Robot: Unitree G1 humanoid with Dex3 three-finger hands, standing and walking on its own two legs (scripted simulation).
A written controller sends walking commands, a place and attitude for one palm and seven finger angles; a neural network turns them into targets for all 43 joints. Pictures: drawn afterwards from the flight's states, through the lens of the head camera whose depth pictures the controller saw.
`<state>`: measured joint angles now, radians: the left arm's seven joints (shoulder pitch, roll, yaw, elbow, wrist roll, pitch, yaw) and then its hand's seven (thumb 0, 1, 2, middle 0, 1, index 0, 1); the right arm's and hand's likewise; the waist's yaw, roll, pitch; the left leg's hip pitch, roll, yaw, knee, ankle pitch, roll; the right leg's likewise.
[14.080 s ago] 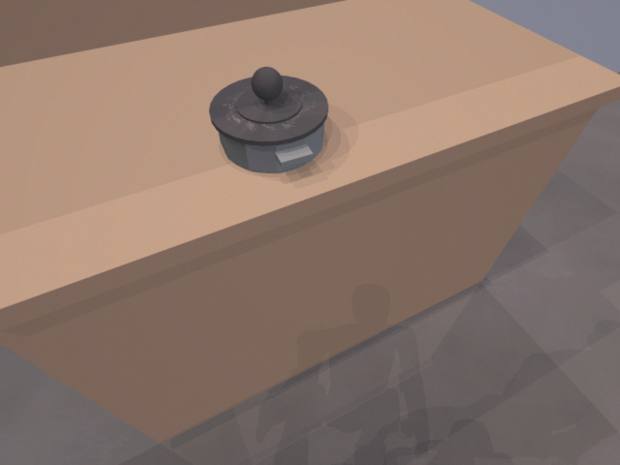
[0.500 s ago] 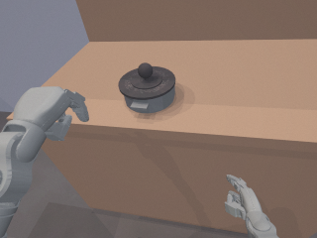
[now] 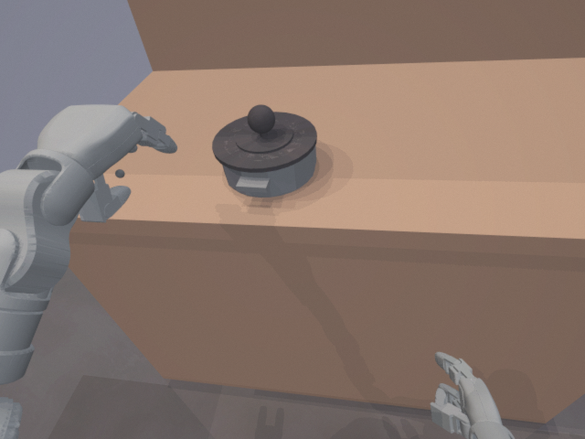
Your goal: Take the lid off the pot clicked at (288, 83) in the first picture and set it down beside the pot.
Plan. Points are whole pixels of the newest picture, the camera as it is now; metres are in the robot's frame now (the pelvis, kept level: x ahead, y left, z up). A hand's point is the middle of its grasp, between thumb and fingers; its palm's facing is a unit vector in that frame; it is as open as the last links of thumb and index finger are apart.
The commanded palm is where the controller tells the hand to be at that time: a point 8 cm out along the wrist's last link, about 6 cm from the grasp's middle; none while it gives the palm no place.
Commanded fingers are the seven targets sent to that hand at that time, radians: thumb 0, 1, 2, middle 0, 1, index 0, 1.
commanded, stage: reach forward and open the fingers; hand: left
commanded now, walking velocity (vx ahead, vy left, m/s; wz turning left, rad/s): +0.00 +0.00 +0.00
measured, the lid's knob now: (261, 119) +0.57 +0.14 +0.18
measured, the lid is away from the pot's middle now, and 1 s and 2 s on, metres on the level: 0.00 0.00 0.00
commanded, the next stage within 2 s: move the open hand above the knob in 0.50 s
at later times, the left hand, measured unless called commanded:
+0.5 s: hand (121, 160) +0.33 +0.24 +0.26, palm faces +0.03 -0.01 -1.00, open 9.9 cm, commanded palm +0.29 +0.24 +0.33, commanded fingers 0.00 -0.41 1.74 -0.90 -0.08 -0.90 -0.08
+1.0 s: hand (157, 137) +0.38 +0.22 +0.26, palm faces -0.01 -0.02 -1.00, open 9.9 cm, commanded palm +0.35 +0.22 +0.33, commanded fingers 0.00 -0.41 1.74 -0.89 -0.08 -0.89 -0.08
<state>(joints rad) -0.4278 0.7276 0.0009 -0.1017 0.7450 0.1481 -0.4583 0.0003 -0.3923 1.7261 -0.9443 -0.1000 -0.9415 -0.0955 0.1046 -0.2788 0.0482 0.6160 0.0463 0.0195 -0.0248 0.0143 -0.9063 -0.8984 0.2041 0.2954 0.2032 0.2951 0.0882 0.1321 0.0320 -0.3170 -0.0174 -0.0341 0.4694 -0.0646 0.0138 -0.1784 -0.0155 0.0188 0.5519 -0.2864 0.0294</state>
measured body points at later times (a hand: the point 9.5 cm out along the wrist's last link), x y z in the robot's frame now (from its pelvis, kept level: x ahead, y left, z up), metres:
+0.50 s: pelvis +0.01 +0.00 +0.00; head +0.00 -0.05 +0.45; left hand +0.33 +0.24 +0.31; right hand +0.25 -0.20 -0.08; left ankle +0.12 +0.11 -0.73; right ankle +0.01 -0.14 -0.73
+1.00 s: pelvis +0.02 -0.01 +0.00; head +0.02 -0.05 +0.45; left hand +0.38 +0.22 +0.31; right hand +0.25 -0.21 -0.09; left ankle +0.12 +0.11 -0.73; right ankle +0.01 -0.14 -0.73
